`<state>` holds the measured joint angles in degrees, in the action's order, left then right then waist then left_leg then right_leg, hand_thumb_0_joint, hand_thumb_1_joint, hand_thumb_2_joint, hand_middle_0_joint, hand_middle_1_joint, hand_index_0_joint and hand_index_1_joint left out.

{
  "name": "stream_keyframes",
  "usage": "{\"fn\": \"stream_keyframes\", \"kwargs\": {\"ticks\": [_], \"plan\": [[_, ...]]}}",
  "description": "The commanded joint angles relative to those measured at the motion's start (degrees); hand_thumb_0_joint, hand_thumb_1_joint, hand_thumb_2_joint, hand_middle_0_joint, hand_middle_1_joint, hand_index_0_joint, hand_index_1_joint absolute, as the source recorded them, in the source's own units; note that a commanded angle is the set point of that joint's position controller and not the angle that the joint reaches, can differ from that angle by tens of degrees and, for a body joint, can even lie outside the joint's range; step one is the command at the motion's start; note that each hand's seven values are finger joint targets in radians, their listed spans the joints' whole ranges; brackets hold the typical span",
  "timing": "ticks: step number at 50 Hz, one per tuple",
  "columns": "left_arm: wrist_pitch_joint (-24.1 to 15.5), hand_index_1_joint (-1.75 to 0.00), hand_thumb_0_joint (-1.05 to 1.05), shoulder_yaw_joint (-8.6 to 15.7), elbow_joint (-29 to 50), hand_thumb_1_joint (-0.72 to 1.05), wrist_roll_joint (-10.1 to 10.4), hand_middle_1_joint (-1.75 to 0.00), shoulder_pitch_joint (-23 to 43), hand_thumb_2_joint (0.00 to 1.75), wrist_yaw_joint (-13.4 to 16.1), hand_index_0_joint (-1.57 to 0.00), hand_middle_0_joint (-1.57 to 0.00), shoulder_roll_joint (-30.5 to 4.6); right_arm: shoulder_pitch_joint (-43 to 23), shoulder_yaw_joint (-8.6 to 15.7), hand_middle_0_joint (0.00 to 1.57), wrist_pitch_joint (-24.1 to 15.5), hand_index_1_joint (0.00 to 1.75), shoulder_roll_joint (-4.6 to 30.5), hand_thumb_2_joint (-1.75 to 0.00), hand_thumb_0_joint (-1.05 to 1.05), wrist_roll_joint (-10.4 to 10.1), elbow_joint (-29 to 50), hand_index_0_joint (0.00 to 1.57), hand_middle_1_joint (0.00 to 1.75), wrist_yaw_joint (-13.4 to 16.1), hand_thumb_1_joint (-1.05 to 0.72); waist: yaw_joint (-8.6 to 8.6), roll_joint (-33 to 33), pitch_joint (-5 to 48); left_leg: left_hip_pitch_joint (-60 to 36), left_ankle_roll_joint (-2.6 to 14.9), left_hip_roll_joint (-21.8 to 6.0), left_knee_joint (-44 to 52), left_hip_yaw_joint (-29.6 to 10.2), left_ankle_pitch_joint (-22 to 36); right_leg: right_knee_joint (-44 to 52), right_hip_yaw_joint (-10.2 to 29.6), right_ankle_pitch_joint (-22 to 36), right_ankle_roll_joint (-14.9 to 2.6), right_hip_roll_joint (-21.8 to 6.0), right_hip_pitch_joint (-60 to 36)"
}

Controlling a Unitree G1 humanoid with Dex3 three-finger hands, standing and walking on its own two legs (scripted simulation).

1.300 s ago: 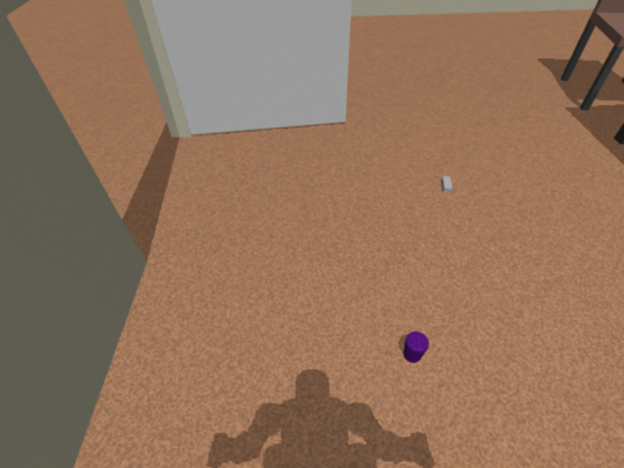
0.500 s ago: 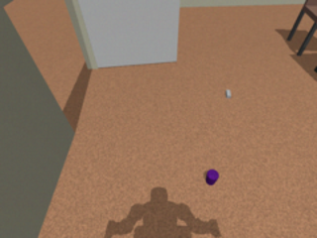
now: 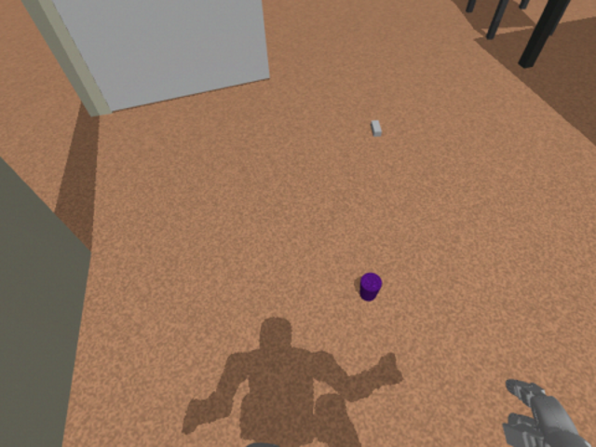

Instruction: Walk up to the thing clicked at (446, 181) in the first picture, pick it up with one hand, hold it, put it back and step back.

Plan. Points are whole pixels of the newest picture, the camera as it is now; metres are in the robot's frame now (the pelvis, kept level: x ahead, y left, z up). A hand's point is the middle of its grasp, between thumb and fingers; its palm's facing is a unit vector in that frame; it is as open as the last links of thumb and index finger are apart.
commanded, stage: walk up
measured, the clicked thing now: (376, 128) +1.63 -0.30 -0.76
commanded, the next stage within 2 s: none
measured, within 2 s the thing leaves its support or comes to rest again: neither
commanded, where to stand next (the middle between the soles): +0.06 +0.00 m, yaw -78 degrees
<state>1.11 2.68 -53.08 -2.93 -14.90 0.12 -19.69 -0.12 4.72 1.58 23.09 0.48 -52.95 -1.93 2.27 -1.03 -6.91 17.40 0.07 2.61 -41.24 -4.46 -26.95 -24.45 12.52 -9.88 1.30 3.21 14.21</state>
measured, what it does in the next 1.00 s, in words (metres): steps on the spot, turning right: right foot, then left foot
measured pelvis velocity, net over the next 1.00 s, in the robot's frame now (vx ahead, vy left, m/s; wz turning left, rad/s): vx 0.04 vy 0.05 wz -0.94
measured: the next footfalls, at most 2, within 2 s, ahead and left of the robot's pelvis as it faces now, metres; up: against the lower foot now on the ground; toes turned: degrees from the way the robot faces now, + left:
right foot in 0.52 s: -0.02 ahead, -0.09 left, +0.00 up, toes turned -33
left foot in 0.86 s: +0.19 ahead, +0.05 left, +0.00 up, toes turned -48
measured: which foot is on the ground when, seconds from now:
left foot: down 0.00-0.54, up 0.56-0.84, down 0.86-1.00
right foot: down 0.00-0.08, up 0.10-0.50, down 0.52-0.86, up 0.88-1.00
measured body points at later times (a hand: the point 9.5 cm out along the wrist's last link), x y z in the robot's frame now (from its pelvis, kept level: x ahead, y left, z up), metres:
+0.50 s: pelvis -0.01 +0.05 -0.01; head +0.03 +0.02 +0.44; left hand +0.26 +0.27 -0.10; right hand -0.12 -0.27 -0.11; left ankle +0.01 +0.13 -0.74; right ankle -0.06 -0.07 -0.73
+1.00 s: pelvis +0.04 +0.05 -0.02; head +0.09 +0.03 +0.43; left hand +0.36 +0.15 -0.14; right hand -0.15 -0.22 -0.10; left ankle +0.16 +0.08 -0.74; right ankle -0.07 -0.03 -0.67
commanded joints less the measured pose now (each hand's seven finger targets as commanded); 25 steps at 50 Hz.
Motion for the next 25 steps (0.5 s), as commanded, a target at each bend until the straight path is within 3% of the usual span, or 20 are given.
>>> {"fn": "stream_keyframes", "kwargs": {"ticks": [1,2,3,4,5,6,7,9,11,14,15,17,22,23,24,25], "plan": [[-1.2,-0.3,0.0,4.9,11.7,0.9,-0.2,-0.3,5.0,0.9,1.1,-0.2,-0.2,-15.6,5.8,3.3,0.2,-0.4,0.3,8.1,-0.9,0.0,0.5,6.2,0.2,0.3,0.3,-0.9,-4.38,9.4,11.5,-5.2,-0.43,0.9,5.4,-0.9,2.9,0.7,17.1,21.6,-10.35,-9.7,0.0],[-0.8,-0.3,0.0,4.8,13.1,0.9,0.0,-0.3,7.2,0.9,0.9,-0.2,-0.2,-15.3,8.8,3.6,0.2,-0.5,0.3,7.8,-0.9,0.0,0.5,6.1,0.2,0.3,0.4,-0.9,-6.48,8.0,11.8,-12.9,-0.4,1.0,13.2,-0.2,7.2,-1.8,14.6,18.3,-8.5,-7.0,5.4],[-0.7,-0.3,0.0,4.0,14.6,0.9,0.4,-0.3,7.9,0.9,0.8,-0.2,-0.2,-12.9,12.5,4.3,0.2,-0.8,0.3,9.3,-0.9,0.0,1.3,6.1,0.2,0.3,1.0,-0.9,-8.74,4.1,12.4,-21.5,0.65,-2.9,23.5,-3.3,10.7,-7.1,9.7,10.3,-4.34,-2.7,12.6],[-0.4,-0.3,0.0,3.2,15.5,0.9,0.7,-0.3,5.1,0.9,1.0,-0.2,-0.2,-8.1,11.4,5.3,0.2,-0.9,0.3,14.1,-0.9,0.0,2.1,7.6,0.2,0.3,1.4,-0.9,-7.3,-11.7,11.9,-25.2,3.9,-17.3,27.5,-19.3,12.3,-17.8,2.1,-12.7,-1.39,5.3,21.4],[0.1,-0.3,0.0,4.1,13.9,0.9,0.0,-0.3,0.4,0.9,1.5,-0.2,-0.2,-12.0,4.7,5.8,0.2,-0.8,0.3,16.6,-0.9,0.0,2.1,11.1,0.2,0.3,1.5,-0.9,-4.98,-13.3,10.8,-14.6,11.39,-27.4,28.9,-25.1,9.8,-28.2,-0.7,-22.9,-0.24,2.9,19.2],[0.6,-0.3,0.0,5.0,12.5,0.9,-0.2,-0.3,-1.0,0.9,1.4,-0.2,-0.2,-15.3,2.2,6.1,0.2,-0.8,0.3,16.1,-0.9,0.0,1.3,12.1,0.2,0.3,1.2,-0.9,-4.16,-9.6,8.0,-6.9,15.02,-29.5,30.9,-23.6,6.7,-35.2,-2.9,-22.0,-0.08,-0.1,15.5],[0.8,-0.3,0.0,5.6,11.9,0.9,0.0,-0.3,-1.4,0.9,0.7,-0.2,-0.2,-15.8,0.7,5.3,0.2,-1.1,0.3,13.8,-0.9,0.0,1.4,12.8,0.2,0.3,1.0,-0.9,-2.74,-5.5,5.5,-4.9,13.61,-26.5,29.8,-18.7,8.8,-37.7,-3.5,-18.5,-0.45,-1.3,14.5],[1.2,-0.3,0.0,5.9,10.8,0.9,1.0,-0.3,-3.1,0.9,-1.3,-0.2,-0.2,-14.7,0.0,4.6,0.2,-1.8,0.3,11.1,-0.9,0.0,1.5,13.4,0.2,0.3,1.3,-0.9,-1.21,-6.1,4.1,-5.4,8.77,-18.5,28.0,-8.3,9.0,-39.7,-4.1,-10.7,-0.67,-2.1,14.7],[1.0,-0.3,0.0,5.2,11.6,0.9,1.2,-0.3,-3.2,0.9,-2.8,-0.2,-0.2,-13.7,3.5,4.5,0.2,-2.4,0.3,11.1,-0.9,0.0,1.5,13.0,0.2,0.3,1.3,-0.9,-2.6,-9.1,3.4,-8.2,5.42,-15.3,26.9,-2.5,10.6,-35.5,-6.6,-7.0,-0.26,-2.9,15.9],[0.6,-0.3,0.0,4.1,15.1,0.9,1.0,-0.3,1.2,0.9,-3.8,-0.2,-0.2,-12.6,10.5,4.9,0.2,-2.6,0.3,12.2,-0.9,0.0,1.6,12.9,0.2,0.3,0.8,-0.9,-6.29,-9.6,4.1,-16.5,5.16,-16.7,27.0,-0.5,11.4,-25.8,-10.8,-7.7,0.5,-3.9,19.2],[0.5,-0.3,0.0,3.9,15.9,0.9,0.8,-0.3,2.5,0.9,-3.8,-0.2,-0.2,-12.9,12.4,5.3,0.2,-2.7,0.3,13.4,-0.9,0.0,1.6,13.2,0.2,0.3,0.6,-0.9,-6.91,-9.4,4.6,-17.7,6.54,-19.0,26.7,-0.8,11.8,-24.1,-11.5,-9.2,0.4,-4.8,19.2],[0.2,-0.3,0.0,3.7,17.0,0.9,0.7,-0.3,4.6,0.9,-3.7,-0.2,-0.2,-13.6,14.6,5.5,0.2,-2.9,0.3,14.4,-0.9,0.0,1.7,14.1,0.2,0.3,0.3,-0.9,-7.54,-7.5,3.9,-16.4,7.44,-21.1,26.5,0.4,12.7,-20.5,-12.6,-11.2,-0.15,-5.8,17.2],[-0.9,-0.3,0.0,3.3,16.7,0.9,1.2,-0.3,1.9,0.9,-3.2,-0.2,-0.2,-13.3,15.2,5.4,0.2,-2.6,0.3,14.8,-0.9,0.0,1.4,16.8,0.2,0.3,-0.3,-0.9,-6.29,-6.2,7.4,-12.8,7.58,-22.3,18.9,6.9,25.0,-12.9,-16.1,-12.5,-2.15,-4.3,6.9],[-0.9,-0.3,0.0,3.4,16.7,0.9,1.2,-0.3,0.6,0.9,-2.9,-0.2,-0.2,-12.9,14.8,5.5,0.2,-2.3,0.3,14.8,-0.9,0.0,1.2,17.1,0.2,0.3,-0.4,-0.9,-5.46,-6.8,8.3,-12.7,8.07,-23.0,16.2,8.0,27.4,-10.5,-16.7,-12.5,-2.76,-4.0,5.2],[-1.2,-0.3,0.0,3.6,16.5,0.9,1.0,-0.3,-0.8,0.9,-2.7,-0.2,-0.2,-13.4,15.2,5.2,0.2,-2.1,0.3,14.5,-0.9,0.0,0.8,17.4,0.2,0.3,-0.5,-0.9,-4.65,-5.5,9.2,-12.2,7.43,-22.5,12.0,9.7,29.9,-6.8,-16.4,-11.8,-3.65,-3.7,2.1],[-1.6,-0.3,0.0,4.1,15.7,0.9,0.8,-0.3,-3.9,0.9,-2.4,-0.2,-0.2,-14.0,14.4,5.0,0.2,-2.0,0.3,14.3,-0.9,0.0,0.4,17.9,0.2,0.3,-0.6,-0.9,-2.38,-3.7,10.1,-8.3,5.71,-20.8,6.0,12.6,29.5,-2.1,-16.3,-8.0,-5.15,-3.0,-3.8]]}}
